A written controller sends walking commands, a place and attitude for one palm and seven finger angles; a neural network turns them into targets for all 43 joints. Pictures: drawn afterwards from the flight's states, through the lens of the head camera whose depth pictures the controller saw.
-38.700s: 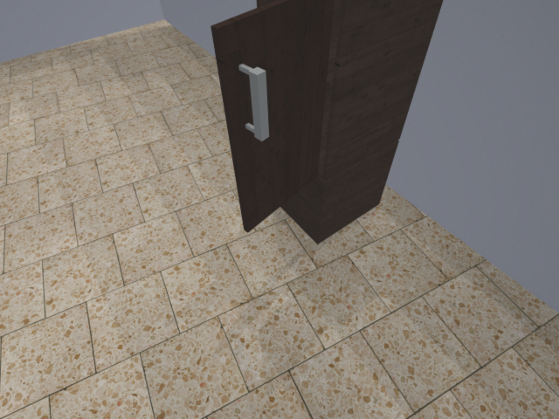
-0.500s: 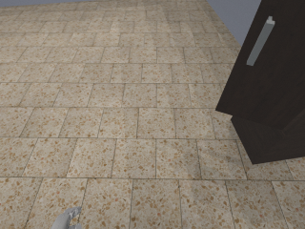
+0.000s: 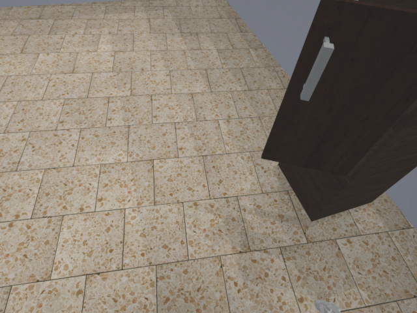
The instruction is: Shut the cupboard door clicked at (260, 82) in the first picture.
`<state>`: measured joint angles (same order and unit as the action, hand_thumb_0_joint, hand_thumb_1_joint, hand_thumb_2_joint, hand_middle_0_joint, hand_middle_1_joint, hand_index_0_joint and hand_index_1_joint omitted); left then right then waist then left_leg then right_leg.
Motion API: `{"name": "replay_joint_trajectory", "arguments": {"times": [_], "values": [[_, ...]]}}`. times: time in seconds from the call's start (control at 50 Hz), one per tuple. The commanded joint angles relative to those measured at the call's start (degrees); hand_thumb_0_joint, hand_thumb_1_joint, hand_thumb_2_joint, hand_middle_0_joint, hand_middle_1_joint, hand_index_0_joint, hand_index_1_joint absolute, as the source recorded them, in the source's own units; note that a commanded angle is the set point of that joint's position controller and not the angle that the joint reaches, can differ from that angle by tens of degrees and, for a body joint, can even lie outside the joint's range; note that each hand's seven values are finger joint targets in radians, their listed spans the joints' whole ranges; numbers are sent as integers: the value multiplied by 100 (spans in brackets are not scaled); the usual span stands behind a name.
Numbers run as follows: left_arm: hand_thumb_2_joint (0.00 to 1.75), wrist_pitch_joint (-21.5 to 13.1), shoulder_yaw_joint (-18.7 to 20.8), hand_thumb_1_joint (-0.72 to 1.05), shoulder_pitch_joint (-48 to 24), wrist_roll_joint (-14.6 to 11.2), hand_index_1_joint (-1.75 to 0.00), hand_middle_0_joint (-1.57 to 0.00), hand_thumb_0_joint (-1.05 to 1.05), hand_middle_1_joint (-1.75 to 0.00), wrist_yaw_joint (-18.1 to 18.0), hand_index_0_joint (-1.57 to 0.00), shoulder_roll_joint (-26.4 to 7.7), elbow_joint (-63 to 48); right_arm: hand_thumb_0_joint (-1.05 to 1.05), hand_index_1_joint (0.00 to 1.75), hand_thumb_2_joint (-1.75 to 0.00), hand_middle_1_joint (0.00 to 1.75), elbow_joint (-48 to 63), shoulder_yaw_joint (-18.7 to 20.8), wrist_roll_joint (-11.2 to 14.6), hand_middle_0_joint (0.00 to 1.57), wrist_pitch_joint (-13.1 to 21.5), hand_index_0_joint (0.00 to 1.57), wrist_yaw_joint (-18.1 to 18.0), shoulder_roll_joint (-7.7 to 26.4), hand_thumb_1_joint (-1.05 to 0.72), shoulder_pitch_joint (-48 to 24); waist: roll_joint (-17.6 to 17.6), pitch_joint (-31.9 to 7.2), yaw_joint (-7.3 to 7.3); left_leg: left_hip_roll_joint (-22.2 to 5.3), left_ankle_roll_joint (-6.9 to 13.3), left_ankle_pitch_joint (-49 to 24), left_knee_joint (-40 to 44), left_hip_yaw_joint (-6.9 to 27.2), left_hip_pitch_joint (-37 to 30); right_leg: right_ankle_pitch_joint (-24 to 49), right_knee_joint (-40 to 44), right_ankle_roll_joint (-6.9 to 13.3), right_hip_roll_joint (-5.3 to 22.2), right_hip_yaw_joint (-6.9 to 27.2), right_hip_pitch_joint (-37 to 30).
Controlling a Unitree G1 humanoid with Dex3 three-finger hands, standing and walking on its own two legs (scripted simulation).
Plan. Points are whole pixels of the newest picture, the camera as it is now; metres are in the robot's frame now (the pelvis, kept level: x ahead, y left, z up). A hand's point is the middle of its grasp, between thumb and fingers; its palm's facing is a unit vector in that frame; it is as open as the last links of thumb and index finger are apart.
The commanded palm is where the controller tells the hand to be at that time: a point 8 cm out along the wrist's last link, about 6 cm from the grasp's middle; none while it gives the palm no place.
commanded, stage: turn to face it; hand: left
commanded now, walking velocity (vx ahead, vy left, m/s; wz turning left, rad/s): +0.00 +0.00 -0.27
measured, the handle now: (315, 69) +0.69 -0.21 +0.10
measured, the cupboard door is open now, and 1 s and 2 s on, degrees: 59 59 59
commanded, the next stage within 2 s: take the last steps up to it in 0.12 s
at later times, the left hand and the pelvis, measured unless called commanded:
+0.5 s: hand (152, 283) +0.19 +0.14 -0.15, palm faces -0.23 -0.95 -0.21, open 7.4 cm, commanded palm none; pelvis +0.04 -0.03 +0.00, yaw -11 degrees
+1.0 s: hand (176, 281) +0.21 +0.09 -0.19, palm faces -0.21 -0.97 -0.15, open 7.4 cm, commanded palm none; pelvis +0.20 -0.10 -0.01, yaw -16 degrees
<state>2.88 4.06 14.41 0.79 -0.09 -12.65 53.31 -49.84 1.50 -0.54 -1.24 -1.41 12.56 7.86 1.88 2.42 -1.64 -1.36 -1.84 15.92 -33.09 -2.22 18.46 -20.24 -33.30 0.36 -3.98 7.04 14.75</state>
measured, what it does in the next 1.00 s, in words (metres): walks ahead, turning right: right foot, then left foot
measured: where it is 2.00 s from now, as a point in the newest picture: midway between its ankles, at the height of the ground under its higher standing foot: (231, 304)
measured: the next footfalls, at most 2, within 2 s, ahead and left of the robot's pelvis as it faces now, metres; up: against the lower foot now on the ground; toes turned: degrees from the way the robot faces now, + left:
right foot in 0.50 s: +0.05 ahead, -0.14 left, +0.00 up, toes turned -16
left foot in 0.92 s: +0.32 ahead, -0.02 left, +0.00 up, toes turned -5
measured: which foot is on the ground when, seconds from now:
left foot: down 0.00-0.50, up 0.52-0.90, down 0.92-1.00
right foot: down 0.00-0.00, up 0.02-0.48, down 0.50-0.92, up 0.94-1.00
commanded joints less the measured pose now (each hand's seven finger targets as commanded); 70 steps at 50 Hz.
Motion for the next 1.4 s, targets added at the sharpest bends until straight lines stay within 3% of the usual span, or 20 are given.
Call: {"name": "replay_joint_trajectory", "arguments": {"times": [0.0,0.1,0.2,0.34,0.42,0.44,0.48,0.52,0.6,0.78,0.84,0.86,0.9,0.92,1.0,1.12,1.22,1.28,1.32,1.38], "values": [[90,-123,105,90,-61,-13,-30,-20,0,-30,-48,-20,-590,-584,0,30,-90,30,273,244,-139,20,105,20,-105,1272,-90,832,-1279,-551,320,-2418,1248,-3161,1338,1890,-1213,-1532,-2571,-130,292,-238,1147],[90,-22,120,90,-152,18,-30,-20,0,-30,75,-20,-527,-341,0,30,-90,30,225,131,-117,20,166,20,-175,904,-90,588,-1074,-461,175,-1578,993,-4020,1175,647,-1502,-614,-2992,-310,464,-457,1446],[90,-1,35,90,-446,12,-30,-20,0,-30,79,-20,-339,-345,0,30,-90,30,-65,194,-102,20,156,20,-150,904,-90,993,-1139,-578,329,-1596,1036,-4135,1082,341,-1781,-420,-2127,-309,514,-724,1231],[90,-39,1,90,-1117,71,-30,-20,0,-30,271,-20,-325,-492,0,30,-90,30,-390,347,-193,20,189,20,-70,1155,-90,1365,-1158,-6,564,-2053,1010,-568,1803,703,-1366,-510,-1106,-124,581,-1001,1150],[90,-125,48,90,-499,77,-30,-20,0,-30,314,-20,-385,-245,0,30,-90,30,-481,341,-168,20,236,20,-44,1173,-90,1173,-825,-127,200,-1823,688,-333,1211,226,-673,352,444,42,360,-1278,-372],[90,-171,111,90,55,81,-30,-20,0,-30,282,-20,-563,-64,0,30,-90,30,-471,338,-130,20,251,20,-24,1090,-90,1035,-380,-255,-102,-1492,478,-199,517,-137,-87,527,1057,170,446,-1055,-1317],[90,-253,262,90,1014,68,-30,-20,0,-30,105,-20,-1401,281,0,30,-90,30,-74,164,-62,20,232,20,28,517,-90,400,1686,-230,-532,-200,35,2222,-2271,-794,2012,-130,2235,1199,2402,1788,-2225],[90,-279,203,90,488,39,-30,-20,0,-30,2,-20,-1108,105,0,30,-90,30,-157,253,-76,20,197,20,39,658,-90,374,958,250,-249,-503,110,1446,-3197,9,2356,-738,2472,1431,2220,1489,-1441],[90,-455,10,90,-115,20,-30,-20,0,-30,-7,-20,-586,52,0,30,-90,30,-429,261,-157,20,150,20,129,448,-90,730,213,418,320,-613,-69,437,-3042,-102,1716,766,2377,1211,1621,118,-630],[90,-503,2,90,513,83,-30,-20,0,-30,-36,-20,-633,503,0,30,-90,30,-158,214,-115,20,254,20,99,311,-90,101,320,144,204,-419,9,267,-1199,-432,1632,3650,1675,1299,1529,-28,-1700],[90,-483,28,90,244,24,-30,-20,0,-30,-17,-20,-708,462,0,30,-90,30,-432,244,-116,20,312,20,-7,444,-90,889,165,-174,664,2,135,-345,-185,-774,24,4964,558,1047,1205,-369,-1290],[90,-475,24,90,239,-21,-30,-20,0,-30,-22,-20,-646,452,0,30,-90,30,-655,291,-146,20,346,20,-56,633,-90,1624,8,-599,976,-132,166,-1082,350,-549,-1251,4488,-475,814,1003,-492,-733],[90,-445,-87,90,576,-88,-30,-20,0,-30,51,-20,-304,253,0,30,-90,30,-862,423,-227,20,371,20,-160,1562,-90,2621,-1892,-1400,1066,-2931,1366,-1995,1360,3363,-3122,-1186,-3722,299,-61,-676,1698],[90,-399,-6,90,418,-12,-30,-20,0,-30,45,-20,-559,199,0,30,-90,30,-744,383,-159,20,314,20,-157,1491,-90,2153,-993,-938,873,-3075,1594,-1243,1609,3158,-2261,-1178,-4326,340,307,-207,1803],[90,-186,63,90,351,127,-30,-20,0,-30,187,-20,-253,289,0,30,-90,30,-450,191,-147,20,409,20,-154,713,-90,901,-872,284,229,-2128,923,-375,2143,1272,-193,189,-3953,30,808,-335,1692],[90,-82,-33,90,130,38,-30,-20,0,-30,128,-20,58,178,0,30,-90,30,-463,217,-120,20,326,20,-82,708,-90,797,-1071,-43,164,-1566,886,-2606,1637,-258,-276,671,-1678,-245,817,-963,990],[90,-200,-31,90,440,63,-30,-20,0,-30,11,-20,-172,185,0,30,-90,30,-516,335,-60,20,126,20,-16,745,-90,660,-1103,-284,-20,-1200,543,-1936,603,-433,-258,1560,110,-223,550,-1298,-179],[90,-365,103,90,530,120,-30,-20,0,-30,-101,-20,-1256,114,0,30,-90,30,-466,287,57,20,-54,20,40,107,-90,1260,1373,-813,-22,48,23,2193,-2050,-414,217,5098,1182,867,2813,916,-527],[90,-324,105,90,155,114,-30,-20,0,-30,-168,-20,-1162,25,0,30,-90,30,-467,309,23,20,-179,20,37,36,-90,1111,705,-519,31,55,74,2080,-3271,123,469,4414,1307,1102,2801,836,-36],[90,-281,133,90,-161,56,-30,-20,0,-30,-295,-20,-1007,3,0,30,-90,30,-476,354,15,20,-203,20,10,445,-90,930,1402,-820,32,-52,-105,1576,-3959,516,1132,5435,887,1119,2678,505,-793]]}}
